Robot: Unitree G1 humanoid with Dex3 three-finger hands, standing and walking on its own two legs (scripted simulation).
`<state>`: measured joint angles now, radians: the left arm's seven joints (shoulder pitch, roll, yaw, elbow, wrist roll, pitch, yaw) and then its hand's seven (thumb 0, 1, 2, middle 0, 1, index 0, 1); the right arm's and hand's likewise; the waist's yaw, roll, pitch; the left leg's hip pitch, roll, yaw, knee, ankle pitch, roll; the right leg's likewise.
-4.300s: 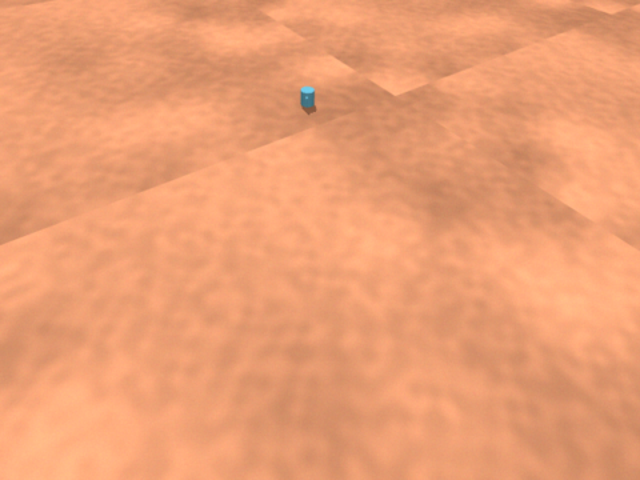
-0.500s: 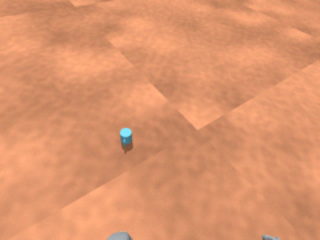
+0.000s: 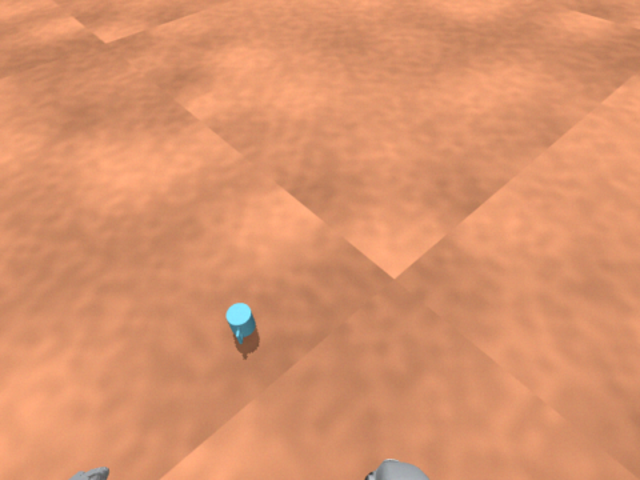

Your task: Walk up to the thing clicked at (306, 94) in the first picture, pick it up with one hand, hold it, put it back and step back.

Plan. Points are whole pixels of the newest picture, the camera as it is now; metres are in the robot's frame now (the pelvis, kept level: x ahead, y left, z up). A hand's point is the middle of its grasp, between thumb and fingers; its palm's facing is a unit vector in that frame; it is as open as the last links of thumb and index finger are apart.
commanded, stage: walk up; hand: left
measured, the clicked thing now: (240, 324) +0.67 +0.29 -0.71
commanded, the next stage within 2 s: none
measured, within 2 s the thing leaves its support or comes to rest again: neither
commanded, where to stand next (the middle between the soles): +0.36 +0.02 m, yaw -1 degrees
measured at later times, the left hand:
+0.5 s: hand (103, 453) +0.19 +0.33 -0.16, palm faces -0.03 -0.94 -0.35, open 7.4 cm
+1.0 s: hand (156, 330) +0.37 +0.29 -0.12, palm faces -0.07 -0.91 -0.41, open 7.4 cm
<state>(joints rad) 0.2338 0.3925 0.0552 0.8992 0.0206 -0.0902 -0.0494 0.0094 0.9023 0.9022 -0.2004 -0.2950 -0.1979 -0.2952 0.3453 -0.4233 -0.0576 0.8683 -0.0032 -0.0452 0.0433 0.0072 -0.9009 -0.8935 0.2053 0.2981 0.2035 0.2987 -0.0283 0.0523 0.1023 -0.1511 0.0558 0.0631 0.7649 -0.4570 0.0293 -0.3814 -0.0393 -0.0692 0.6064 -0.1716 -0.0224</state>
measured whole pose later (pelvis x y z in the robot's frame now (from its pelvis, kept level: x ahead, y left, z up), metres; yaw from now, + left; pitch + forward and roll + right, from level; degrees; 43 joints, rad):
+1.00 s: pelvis +0.26 +0.02 +0.00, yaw -1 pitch -4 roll +1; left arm 0.20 0.37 0.03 0.88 0.02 -0.07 -0.02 0.01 0.90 0.90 -0.20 -0.29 -0.20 -0.30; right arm 0.29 -0.39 -0.03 0.87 0.00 -0.02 0.02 0.01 -0.90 -0.89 0.20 0.30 0.20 0.30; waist -0.01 0.04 0.14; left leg -0.27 0.01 0.04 0.92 -0.53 0.04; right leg -0.37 -0.02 -0.04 0.62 -0.19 -0.04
